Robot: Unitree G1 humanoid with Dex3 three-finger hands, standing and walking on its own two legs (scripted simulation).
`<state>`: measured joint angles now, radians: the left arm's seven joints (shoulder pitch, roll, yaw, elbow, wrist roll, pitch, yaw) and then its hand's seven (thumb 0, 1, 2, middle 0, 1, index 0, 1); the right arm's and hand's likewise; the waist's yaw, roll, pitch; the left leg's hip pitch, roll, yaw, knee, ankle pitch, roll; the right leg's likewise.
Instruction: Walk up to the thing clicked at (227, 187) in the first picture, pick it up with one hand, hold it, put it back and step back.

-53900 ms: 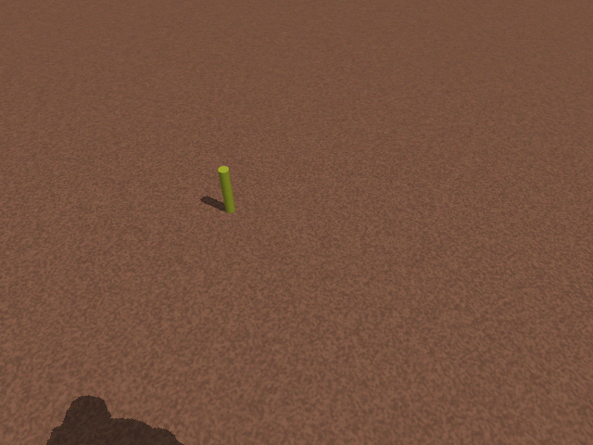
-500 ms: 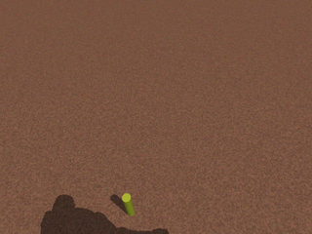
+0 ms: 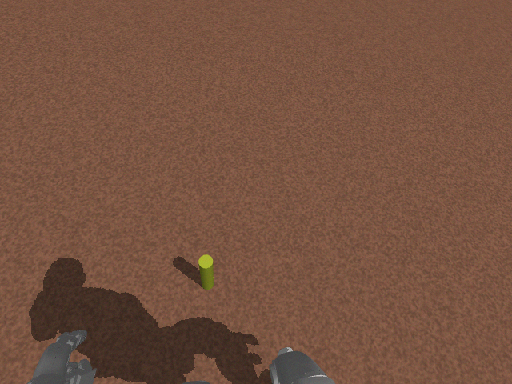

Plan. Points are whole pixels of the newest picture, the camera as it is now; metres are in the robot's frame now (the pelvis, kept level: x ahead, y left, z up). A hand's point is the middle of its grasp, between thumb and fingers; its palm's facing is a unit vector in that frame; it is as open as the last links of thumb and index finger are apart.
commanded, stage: step back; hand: left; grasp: from the side
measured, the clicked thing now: (206, 273) +0.48 +0.11 -0.64
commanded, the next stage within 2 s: none
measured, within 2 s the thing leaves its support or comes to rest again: neither
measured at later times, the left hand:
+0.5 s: hand out of the picture +0.01 +0.25 -0.14, palm faces -0.08 -0.91 -0.41, open 7.4 cm
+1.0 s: hand out of the picture -0.12 +0.27 -0.15, palm faces -0.02 -0.94 -0.34, open 7.4 cm
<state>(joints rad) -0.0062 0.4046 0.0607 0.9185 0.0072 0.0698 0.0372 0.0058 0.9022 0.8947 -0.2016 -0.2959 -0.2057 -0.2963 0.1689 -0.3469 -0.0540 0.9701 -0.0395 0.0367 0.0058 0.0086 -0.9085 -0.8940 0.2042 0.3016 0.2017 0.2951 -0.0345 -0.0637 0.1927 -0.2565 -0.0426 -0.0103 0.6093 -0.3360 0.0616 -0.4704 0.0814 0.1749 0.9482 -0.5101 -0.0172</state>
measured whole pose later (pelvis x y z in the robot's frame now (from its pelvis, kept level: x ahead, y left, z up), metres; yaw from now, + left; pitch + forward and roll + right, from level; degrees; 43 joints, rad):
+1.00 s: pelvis -0.24 +0.01 +0.01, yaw -2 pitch -2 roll -2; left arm 0.17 0.39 0.09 0.79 0.02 0.08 0.00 0.01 0.90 0.89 -0.20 -0.30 -0.21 -0.30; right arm 0.19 -0.34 -0.03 0.88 -0.05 0.03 -0.01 0.01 -0.90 -0.89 0.21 0.30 0.21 0.30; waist 0.01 -0.04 0.13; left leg -0.25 0.02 -0.04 0.55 -0.27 0.01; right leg -0.49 0.14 0.18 1.21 -0.46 0.00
